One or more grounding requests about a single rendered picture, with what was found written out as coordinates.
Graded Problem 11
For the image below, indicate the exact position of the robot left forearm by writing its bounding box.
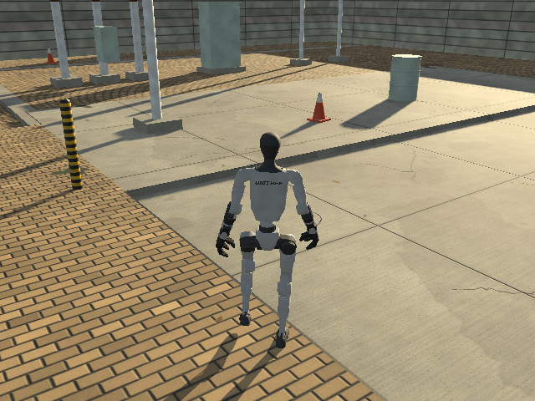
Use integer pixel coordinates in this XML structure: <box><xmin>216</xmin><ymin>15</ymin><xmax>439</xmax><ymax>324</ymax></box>
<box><xmin>218</xmin><ymin>202</ymin><xmax>237</xmax><ymax>240</ymax></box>

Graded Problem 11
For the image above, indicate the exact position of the robot right forearm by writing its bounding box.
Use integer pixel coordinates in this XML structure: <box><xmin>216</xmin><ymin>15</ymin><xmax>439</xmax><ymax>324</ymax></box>
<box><xmin>301</xmin><ymin>202</ymin><xmax>318</xmax><ymax>234</ymax></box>

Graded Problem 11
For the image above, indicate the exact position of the robot left thigh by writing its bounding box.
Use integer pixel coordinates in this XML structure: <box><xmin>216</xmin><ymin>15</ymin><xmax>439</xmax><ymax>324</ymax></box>
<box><xmin>239</xmin><ymin>231</ymin><xmax>257</xmax><ymax>274</ymax></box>

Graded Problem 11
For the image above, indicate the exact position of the robot right upper arm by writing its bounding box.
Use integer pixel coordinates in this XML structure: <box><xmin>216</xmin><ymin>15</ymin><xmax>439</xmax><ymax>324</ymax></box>
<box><xmin>287</xmin><ymin>169</ymin><xmax>309</xmax><ymax>215</ymax></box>

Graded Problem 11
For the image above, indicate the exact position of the robot left upper arm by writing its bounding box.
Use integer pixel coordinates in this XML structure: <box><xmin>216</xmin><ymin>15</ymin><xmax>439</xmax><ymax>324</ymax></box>
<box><xmin>228</xmin><ymin>168</ymin><xmax>252</xmax><ymax>215</ymax></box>

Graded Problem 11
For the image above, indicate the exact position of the robot right hand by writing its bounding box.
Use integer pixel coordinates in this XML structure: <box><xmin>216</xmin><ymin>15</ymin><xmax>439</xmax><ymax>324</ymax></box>
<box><xmin>299</xmin><ymin>231</ymin><xmax>319</xmax><ymax>250</ymax></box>

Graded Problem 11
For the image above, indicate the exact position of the robot thigh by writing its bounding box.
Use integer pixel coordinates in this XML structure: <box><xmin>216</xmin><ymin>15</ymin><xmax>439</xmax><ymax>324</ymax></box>
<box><xmin>239</xmin><ymin>231</ymin><xmax>257</xmax><ymax>274</ymax></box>
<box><xmin>277</xmin><ymin>234</ymin><xmax>297</xmax><ymax>297</ymax></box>

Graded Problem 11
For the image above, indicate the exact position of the robot right thigh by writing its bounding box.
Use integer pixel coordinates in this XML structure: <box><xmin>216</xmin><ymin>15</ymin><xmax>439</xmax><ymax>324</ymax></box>
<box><xmin>277</xmin><ymin>234</ymin><xmax>297</xmax><ymax>297</ymax></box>

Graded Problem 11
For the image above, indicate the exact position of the robot left hand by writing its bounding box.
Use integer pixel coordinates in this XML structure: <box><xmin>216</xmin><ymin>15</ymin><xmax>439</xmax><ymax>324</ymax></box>
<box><xmin>216</xmin><ymin>236</ymin><xmax>235</xmax><ymax>257</ymax></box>

